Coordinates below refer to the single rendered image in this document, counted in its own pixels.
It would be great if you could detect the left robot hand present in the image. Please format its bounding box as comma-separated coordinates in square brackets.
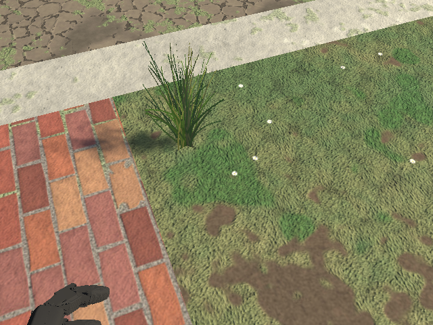
[27, 283, 110, 325]

